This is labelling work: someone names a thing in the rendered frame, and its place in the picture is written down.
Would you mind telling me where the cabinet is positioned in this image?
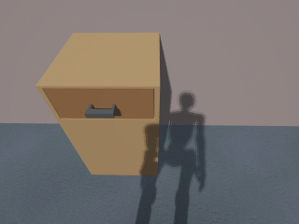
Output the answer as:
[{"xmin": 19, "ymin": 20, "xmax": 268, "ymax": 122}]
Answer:
[{"xmin": 36, "ymin": 33, "xmax": 161, "ymax": 176}]

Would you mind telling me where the drawer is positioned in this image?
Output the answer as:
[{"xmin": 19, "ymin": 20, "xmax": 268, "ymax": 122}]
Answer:
[{"xmin": 44, "ymin": 88, "xmax": 154, "ymax": 119}]

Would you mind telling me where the handle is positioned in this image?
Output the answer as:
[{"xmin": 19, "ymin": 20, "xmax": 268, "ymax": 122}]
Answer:
[{"xmin": 84, "ymin": 104, "xmax": 116, "ymax": 119}]

